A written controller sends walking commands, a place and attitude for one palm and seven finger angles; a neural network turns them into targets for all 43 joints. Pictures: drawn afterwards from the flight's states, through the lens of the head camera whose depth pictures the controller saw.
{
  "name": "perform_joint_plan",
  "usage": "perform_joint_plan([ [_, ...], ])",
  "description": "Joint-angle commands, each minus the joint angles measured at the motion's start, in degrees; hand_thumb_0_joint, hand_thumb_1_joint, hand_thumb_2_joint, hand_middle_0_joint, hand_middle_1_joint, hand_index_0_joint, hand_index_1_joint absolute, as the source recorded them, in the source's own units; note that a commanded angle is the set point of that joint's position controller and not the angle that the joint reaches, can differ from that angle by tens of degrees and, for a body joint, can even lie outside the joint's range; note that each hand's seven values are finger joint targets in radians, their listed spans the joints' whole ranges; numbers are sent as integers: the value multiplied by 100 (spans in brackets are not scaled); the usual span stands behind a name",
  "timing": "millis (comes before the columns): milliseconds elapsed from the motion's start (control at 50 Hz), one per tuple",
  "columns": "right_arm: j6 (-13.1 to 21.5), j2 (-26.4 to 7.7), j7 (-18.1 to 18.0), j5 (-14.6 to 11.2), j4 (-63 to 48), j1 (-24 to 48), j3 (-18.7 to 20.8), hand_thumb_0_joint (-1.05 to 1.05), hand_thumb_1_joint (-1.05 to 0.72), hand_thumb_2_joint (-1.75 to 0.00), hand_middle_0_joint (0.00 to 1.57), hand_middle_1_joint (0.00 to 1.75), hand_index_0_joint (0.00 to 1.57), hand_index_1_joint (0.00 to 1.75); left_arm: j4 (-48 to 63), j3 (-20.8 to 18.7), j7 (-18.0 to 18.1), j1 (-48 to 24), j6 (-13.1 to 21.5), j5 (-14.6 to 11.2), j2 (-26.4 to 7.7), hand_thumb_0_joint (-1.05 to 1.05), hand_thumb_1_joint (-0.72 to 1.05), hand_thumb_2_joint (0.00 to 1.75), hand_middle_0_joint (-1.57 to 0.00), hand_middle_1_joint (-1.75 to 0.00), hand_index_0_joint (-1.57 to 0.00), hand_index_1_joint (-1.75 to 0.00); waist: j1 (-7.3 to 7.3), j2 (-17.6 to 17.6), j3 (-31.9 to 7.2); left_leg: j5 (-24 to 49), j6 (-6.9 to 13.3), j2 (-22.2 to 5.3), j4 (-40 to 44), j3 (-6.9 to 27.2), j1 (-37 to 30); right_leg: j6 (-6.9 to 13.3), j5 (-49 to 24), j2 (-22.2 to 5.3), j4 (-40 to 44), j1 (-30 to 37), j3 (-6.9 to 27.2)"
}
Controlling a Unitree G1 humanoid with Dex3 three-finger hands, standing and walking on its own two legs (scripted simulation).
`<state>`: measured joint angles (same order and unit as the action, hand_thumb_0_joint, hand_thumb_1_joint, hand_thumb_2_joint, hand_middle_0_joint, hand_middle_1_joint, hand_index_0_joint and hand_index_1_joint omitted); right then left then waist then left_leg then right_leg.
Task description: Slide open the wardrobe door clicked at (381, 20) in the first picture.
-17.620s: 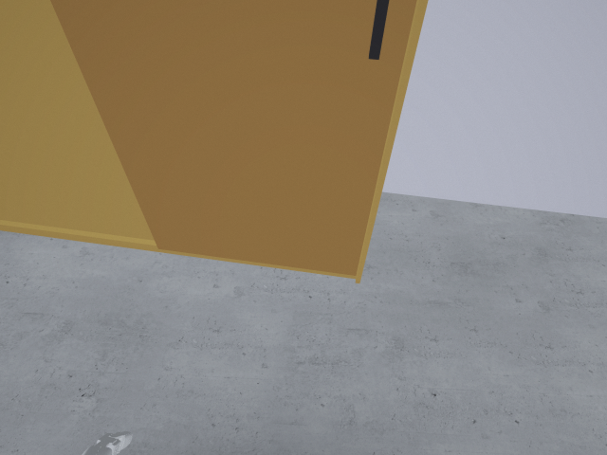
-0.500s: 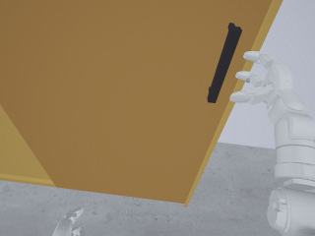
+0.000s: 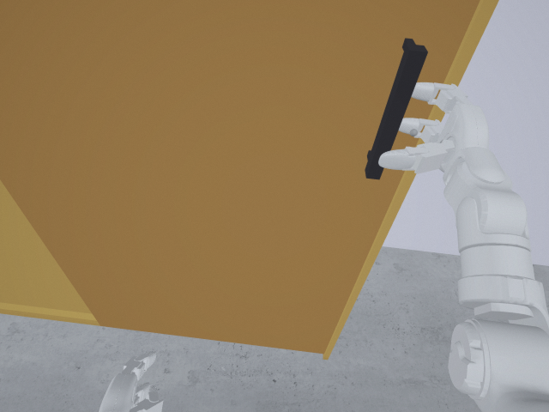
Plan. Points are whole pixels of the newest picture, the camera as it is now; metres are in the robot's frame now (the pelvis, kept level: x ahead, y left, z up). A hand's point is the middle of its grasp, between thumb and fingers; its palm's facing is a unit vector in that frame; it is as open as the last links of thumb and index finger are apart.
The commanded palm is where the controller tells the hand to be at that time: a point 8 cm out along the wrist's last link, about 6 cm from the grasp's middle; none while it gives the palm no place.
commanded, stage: feel for the door with the fingertips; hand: right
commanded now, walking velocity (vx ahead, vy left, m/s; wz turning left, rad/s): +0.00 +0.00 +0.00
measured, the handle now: (389, 114) +0.48 -0.12 +0.24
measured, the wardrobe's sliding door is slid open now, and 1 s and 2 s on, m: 0.00 0.00 0.00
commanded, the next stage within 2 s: slide the fingers in behind the handle in 0.38 s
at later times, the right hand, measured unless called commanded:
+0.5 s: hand (415, 131) +0.43 -0.15 +0.24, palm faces +0.05 +1.00 +0.00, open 13.7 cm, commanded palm +0.41 -0.20 +0.24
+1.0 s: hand (405, 134) +0.42 -0.13 +0.24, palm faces +0.02 +1.00 +0.01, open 14.0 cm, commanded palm +0.39 -0.18 +0.24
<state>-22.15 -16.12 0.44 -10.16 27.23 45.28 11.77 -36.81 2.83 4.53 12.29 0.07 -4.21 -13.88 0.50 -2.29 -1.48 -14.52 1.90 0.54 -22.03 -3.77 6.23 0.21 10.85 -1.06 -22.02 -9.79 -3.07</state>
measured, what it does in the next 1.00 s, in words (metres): stands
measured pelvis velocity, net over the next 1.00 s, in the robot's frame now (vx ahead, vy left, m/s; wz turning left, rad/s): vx -0.01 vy -0.01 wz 0.01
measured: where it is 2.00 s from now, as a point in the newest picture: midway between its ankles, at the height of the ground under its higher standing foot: outside the picture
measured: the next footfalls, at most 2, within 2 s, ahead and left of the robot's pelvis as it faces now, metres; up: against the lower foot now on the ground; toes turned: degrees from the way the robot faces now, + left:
none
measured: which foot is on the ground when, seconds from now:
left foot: down 0.00-1.00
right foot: down 0.00-1.00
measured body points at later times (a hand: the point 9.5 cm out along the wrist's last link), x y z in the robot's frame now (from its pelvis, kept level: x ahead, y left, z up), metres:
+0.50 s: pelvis +0.00 +0.00 +0.00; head -0.02 +0.01 +0.45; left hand +0.13 +0.24 -0.11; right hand +0.42 -0.20 +0.24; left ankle -0.03 +0.09 -0.74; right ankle +0.01 -0.12 -0.74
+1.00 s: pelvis -0.01 -0.01 +0.00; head -0.03 +0.00 +0.45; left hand +0.13 +0.23 -0.10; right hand +0.41 -0.18 +0.24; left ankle -0.03 +0.09 -0.74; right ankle +0.01 -0.12 -0.74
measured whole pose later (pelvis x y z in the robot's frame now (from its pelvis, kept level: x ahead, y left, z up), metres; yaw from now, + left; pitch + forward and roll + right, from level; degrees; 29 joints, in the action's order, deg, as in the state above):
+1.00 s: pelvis -0.01 -0.01 +0.00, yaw +0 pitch -2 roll +0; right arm -20.0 -13.4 -0.2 -10.1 29.0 46.1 10.2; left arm -38.0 2.3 4.1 14.3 1.3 -4.2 -13.9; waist 0.7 -2.4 -1.9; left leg -13.4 1.1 0.1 -21.6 -3.1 6.7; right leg 1.0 10.4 -0.7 -22.2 -10.3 -3.7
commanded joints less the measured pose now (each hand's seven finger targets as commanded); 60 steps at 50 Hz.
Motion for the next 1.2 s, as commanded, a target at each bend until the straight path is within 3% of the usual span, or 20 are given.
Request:
perform_joint_plan([
  [0,658,-1202,135,-113,-1375,2784,402,0,50,-30,30,120,30,120,800,-261,13,-523,299,-17,-675,0,90,90,-20,-30,-20,-30,-38,398,-1948,2495,-75,-35,169,265,-262,297,-1654,141,-74,1086,228],
  [60,430,-1072,207,-92,-911,2534,261,0,50,-30,30,120,30,120,762,-288,16,-508,243,-60,-739,0,90,90,-20,-30,-20,-30,-15,608,-1550,2297,-106,-33,245,215,-81,300,-1427,130,-20,883,202],
  [120,245,-916,196,-59,-772,2950,42,0,50,-30,30,120,30,120,735,-272,44,-499,239,-78,-737,0,90,90,-20,-30,-20,-30,88,413,-1225,1815,-110,-36,338,237,288,305,-1075,129,4,819,223],
  [180,422,-1300,98,-74,-1078,3375,340,0,50,-30,30,120,30,120,728,-291,59,-454,270,-36,-758,0,90,90,-20,-30,-20,-30,56,362,-1614,1890,-75,-37,308,272,80,316,-1247,140,-27,943,268],
  [240,745,-1267,60,-81,-1402,3524,377,0,50,-30,30,120,30,120,748,-292,36,-422,342,6,-695,0,90,90,-20,-30,-20,-30,23,247,-2012,2233,-52,-23,184,275,-122,306,-1558,146,-80,1124,277],
  [300,850,-1236,88,-64,-1108,3430,321,0,50,-30,30,120,30,120,690,-291,45,-369,331,1,-716,0,90,90,-20,-30,-20,-30,78,350,-1836,2201,-85,-25,218,277,-74,319,-1440,143,-64,1011,235],
  [360,798,-1484,113,-11,-579,3336,454,0,50,-30,30,120,30,120,622,-311,66,-294,322,-11,-789,0,90,90,-20,-30,-20,-30,74,572,-1571,1874,-117,-29,322,269,18,323,-1124,126,1,806,228],
  [400,781,-1245,138,43,-469,3773,170,0,50,-30,30,120,30,120,585,-285,86,-263,341,-24,-753,0,90,90,-20,-30,-20,-30,185,267,-1445,1663,-92,-35,334,278,258,310,-996,124,-10,842,260],
  [480,853,-1344,114,48,-317,3881,256,0,50,-30,30,120,30,120,568,-300,81,-162,376,-6,-769,0,90,90,-20,-30,-20,-30,171,159,-1617,1560,-65,-31,345,271,244,292,-1001,119,-12,875,310],
  [500,870,-1154,141,23,-318,3822,156,0,50,-30,30,120,30,120,597,-303,73,-173,405,-4,-740,0,90,90,-20,-30,-20,-30,166,159,-1663,1607,-60,-24,308,262,253,293,-1042,120,-27,901,310],
  [560,960,-1181,169,-67,-175,3450,273,0,50,-30,30,120,30,120,622,-321,64,-152,431,-15,-765,0,90,90,-20,-30,-20,-30,99,548,-1681,1574,-75,10,330,228,166,303,-1026,103,-3,862,319],
  [640,1060,-1013,200,-77,-519,3568,143,0,50,-30,30,120,30,120,674,-307,43,-216,488,-29,-731,0,90,90,-20,-30,-20,-30,83,386,-1698,1532,-57,6,302,244,231,300,-1014,93,17,952,324],
  [680,1107,-1170,164,-59,-633,3582,228,0,50,-30,30,120,30,120,674,-303,44,-217,488,-19,-758,0,90,90,-20,-30,-20,-30,70,354,-1741,1491,-55,-6,323,244,132,297,-1018,85,49,928,325],
  [740,990,-1015,113,-1,-667,3427,148,0,50,-30,30,120,30,120,674,-293,21,-258,491,-32,-719,0,90,90,-20,-30,-20,-30,58,157,-1584,1338,-40,14,335,228,299,266,-936,64,60,947,316],
  [820,781,-949,42,-35,-895,3104,213,0,50,-30,30,120,30,120,739,-294,-3,-345,467,-25,-710,0,90,90,-20,-30,-20,-30,-32,276,-1639,1446,-37,20,331,210,176,256,-1054,66,78,947,309],
  [880,682,-699,-13,-73,-1133,3099,30,0,50,-30,30,120,30,120,762,-288,-10,-427,457,-27,-695,0,90,90,-20,-30,-20,-30,6,299,-1540,1407,-42,31,351,188,249,257,-1083,42,84,999,318],
  [960,591,-658,-150,-50,-1297,3173,27,0,50,-30,30,120,30,120,744,-290,-10,-462,438,-1,-697,0,90,90,-20,-30,-20,-30,9,438,-1584,1354,-48,50,371,181,238,249,-1098,38,101,1053,330],
  [1060,535,-682,-300,15,-1416,3093,87,0,50,-30,30,120,30,120,717,-273,-29,-529,385,25,-655,0,90,90,-20,-30,-20,-30,-34,342,-1690,1469,-32,49,346,193,164,226,-1245,40,85,1128,317],
  [1080,523,-530,-306,4,-1484,3149,-40,0,50,-30,30,120,30,120,730,-250,-32,-552,370,29,-630,0,90,90,-20,-30,-20,-30,-14,260,-1680,1543,-30,19,333,204,115,231,-1261,63,86,1093,304],
  [1180,410,-610,-269,-3,-1324,3054,41,0,50,-30,30,120,30,120,734,-253,-12,-573,297,38,-640,0,90,90,-20,-30,-20,-30,-22,460,-1625,1637,-50,7,362,211,40,251,-1220,77,93,1001,279],
])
